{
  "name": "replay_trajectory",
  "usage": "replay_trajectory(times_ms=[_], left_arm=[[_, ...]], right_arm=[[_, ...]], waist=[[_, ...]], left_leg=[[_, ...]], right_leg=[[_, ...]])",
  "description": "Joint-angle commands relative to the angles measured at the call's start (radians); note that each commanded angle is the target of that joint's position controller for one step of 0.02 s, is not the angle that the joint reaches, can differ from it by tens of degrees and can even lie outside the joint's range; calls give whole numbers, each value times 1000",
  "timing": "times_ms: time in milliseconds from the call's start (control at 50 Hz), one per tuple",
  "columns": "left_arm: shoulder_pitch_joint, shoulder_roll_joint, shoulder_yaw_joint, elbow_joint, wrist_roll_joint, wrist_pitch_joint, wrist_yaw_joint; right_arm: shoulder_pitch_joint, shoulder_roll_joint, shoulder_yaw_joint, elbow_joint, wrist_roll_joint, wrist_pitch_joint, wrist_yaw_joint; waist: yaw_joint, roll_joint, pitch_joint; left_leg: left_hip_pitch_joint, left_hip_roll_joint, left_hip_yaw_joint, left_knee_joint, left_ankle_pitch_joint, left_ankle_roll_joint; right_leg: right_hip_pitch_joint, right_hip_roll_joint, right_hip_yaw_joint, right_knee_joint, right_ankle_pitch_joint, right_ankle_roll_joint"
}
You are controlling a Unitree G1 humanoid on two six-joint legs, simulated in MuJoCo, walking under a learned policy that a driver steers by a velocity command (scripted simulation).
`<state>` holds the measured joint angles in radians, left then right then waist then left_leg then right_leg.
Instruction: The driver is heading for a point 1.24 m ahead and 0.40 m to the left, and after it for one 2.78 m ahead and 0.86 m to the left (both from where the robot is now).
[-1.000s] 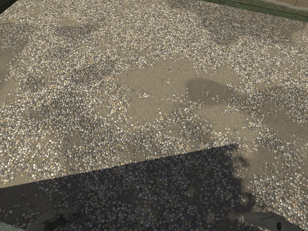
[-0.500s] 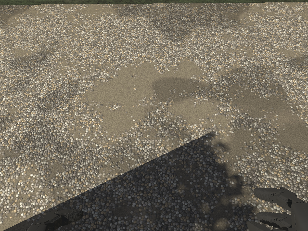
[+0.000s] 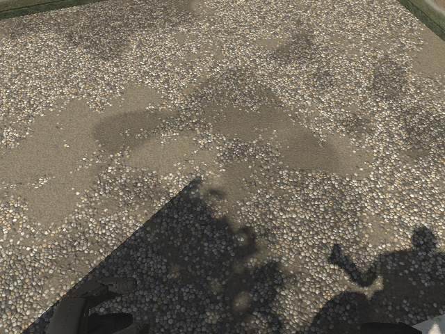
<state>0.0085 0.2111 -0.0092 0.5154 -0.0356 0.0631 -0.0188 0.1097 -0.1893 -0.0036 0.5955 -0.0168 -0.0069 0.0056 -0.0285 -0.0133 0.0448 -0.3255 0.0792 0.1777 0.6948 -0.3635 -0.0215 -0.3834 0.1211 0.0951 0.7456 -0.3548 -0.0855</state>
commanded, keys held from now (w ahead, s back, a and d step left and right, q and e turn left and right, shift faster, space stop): w+q+shift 0.10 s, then shift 0.90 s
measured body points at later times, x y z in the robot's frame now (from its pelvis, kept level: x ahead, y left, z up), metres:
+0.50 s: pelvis +0.04 +0.00 +0.02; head +0.03 +0.00 +0.47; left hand +0.18 +0.22 -0.08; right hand +0.22 -0.19 -0.08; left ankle +0.00 +0.13 -0.72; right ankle +0.02 -0.07 -0.72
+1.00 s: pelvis +0.05 +0.02 +0.02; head +0.06 +0.03 +0.47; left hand +0.20 +0.26 -0.08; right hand +0.22 -0.18 -0.09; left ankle +0.00 +0.13 -0.72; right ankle +0.02 -0.07 -0.72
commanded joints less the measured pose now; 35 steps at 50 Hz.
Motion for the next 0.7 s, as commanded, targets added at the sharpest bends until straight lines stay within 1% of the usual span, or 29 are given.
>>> replay_trajectory(times_ms=[20,40,60,80,100,120,160,220,240,260,280,320,340,380,400,480,500,520,580,700], left_arm=[[-59,81,16,-117,12,-50,-1],[-75,78,12,-114,19,-57,0],[-81,73,8,-116,23,-59,-2],[-86,68,3,-117,27,-58,-4],[-75,67,0,-120,30,-53,-7],[-60,56,-8,-114,31,-47,-8],[-46,53,-15,-103,30,-46,-5],[-49,43,-19,-98,26,-48,-4],[-44,45,-19,-93,26,-52,-8],[-45,44,-18,-90,28,-54,-9],[-43,40,-18,-85,30,-57,-10],[-15,32,-19,-67,32,-65,-12],[-2,24,-24,-61,33,-65,-2],[17,25,-22,-43,33,-69,6],[29,28,-21,-33,37,-75,5],[83,40,-14,15,32,-81,11],[80,41,-15,25,30,-80,17],[102,27,-21,37,31,-70,24],[130,41,-18,67,32,-54,37],[141,51,-15,98,30,-46,50]], right_arm=[[-130,-64,-11,-103,11,-30,-13],[-126,-57,-9,-101,20,-23,-12],[-127,-52,-7,-97,28,-16,-11],[-130,-46,-5,-94,35,-9,-9],[-141,-40,-2,-93,39,-4,-8],[-136,-33,-2,-90,31,1,-3],[-94,-26,-2,-84,19,6,5],[-61,-28,-5,-74,8,16,11],[-58,-29,-4,-69,3,17,12],[-50,-27,-3,-65,2,18,12],[-38,-28,-2,-58,1,19,12],[-26,-34,-4,-44,0,20,11],[-40,-18,2,-45,0,23,-4],[-43,-19,2,-34,4,26,-15],[-46,-23,1,-30,5,31,-17],[-14,-27,3,0,11,41,-22],[-7,-30,2,10,18,44,-21],[8,-25,8,12,14,45,-26],[19,-27,10,22,14,45,-29],[47,-38,12,29,16,50,-34]], waist=[[61,22,-282],[58,17,-286],[61,16,-263],[68,8,-232],[77,3,-188],[78,-4,-171],[57,-32,-157],[35,-53,-115],[29,-42,-94],[21,-50,-83],[14,-55,-79],[12,-38,-74],[12,-17,-82],[14,6,-75],[14,12,-79],[11,16,-105],[15,5,-117],[22,-13,-118],[27,14,-115],[26,19,-124]], left_leg=[[189,-8,-53,-62,337,5],[180,4,-58,-78,328,13],[162,5,-62,-88,308,19],[141,-2,-73,-94,274,23],[121,-16,-84,-94,249,26],[116,-28,-88,-89,203,23],[112,-42,-92,-78,103,15],[109,-54,-100,-69,21,10],[116,-58,-105,-67,9,13],[121,-58,-112,-69,2,14],[127,-58,-120,-74,-4,16],[149,-54,-136,-89,-10,22],[166,-46,-158,-126,13,27],[177,-31,-178,-153,61,27],[181,-25,-188,-168,96,26],[200,-17,-204,-212,213,20],[203,-18,-208,-218,229,19],[213,-10,-217,-247,217,26],[219,-10,-216,-259,264,32],[226,-4,-217,-260,354,42]], right_leg=[[123,-104,98,-181,406,30],[156,-105,73,-174,417,40],[164,-111,64,-183,419,47],[162,-123,57,-200,418,53],[143,-137,60,-222,402,59],[133,-141,79,-228,427,61],[118,-154,112,-245,448,51],[59,-168,158,-298,297,29],[26,-171,168,-321,226,27],[9,-170,170,-338,170,23],[-1,-168,169,-349,122,18],[-14,-161,162,-363,70,16],[8,-157,158,-366,111,25],[33,-142,129,-360,162,38],[52,-137,114,-353,214,39],[144,-138,92,-352,381,44],[171,-136,84,-352,408,41],[180,-139,77,-354,418,35],[207,-146,74,-354,446,31],[223,-151,62,-336,487,26]])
